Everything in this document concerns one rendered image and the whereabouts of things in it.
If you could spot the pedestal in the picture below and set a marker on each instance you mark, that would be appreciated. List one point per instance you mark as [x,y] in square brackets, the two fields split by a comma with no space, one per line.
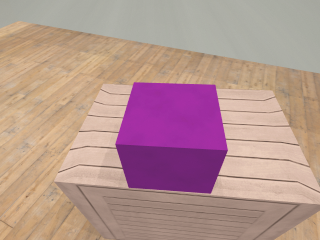
[264,188]

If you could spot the carton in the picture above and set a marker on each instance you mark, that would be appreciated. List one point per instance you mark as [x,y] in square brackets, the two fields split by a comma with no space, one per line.
[172,137]

